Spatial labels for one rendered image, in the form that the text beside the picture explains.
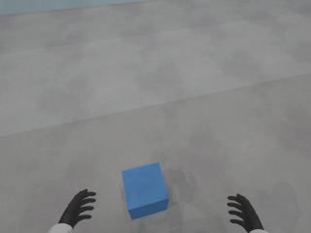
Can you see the right robot hand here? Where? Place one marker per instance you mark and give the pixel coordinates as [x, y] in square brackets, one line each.
[250, 220]

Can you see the carton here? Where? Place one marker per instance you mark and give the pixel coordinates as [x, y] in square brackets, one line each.
[145, 190]

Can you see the left robot hand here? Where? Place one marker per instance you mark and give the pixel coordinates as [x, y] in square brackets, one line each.
[71, 213]

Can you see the robot left forearm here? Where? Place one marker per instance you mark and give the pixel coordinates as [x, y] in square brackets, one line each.
[61, 228]

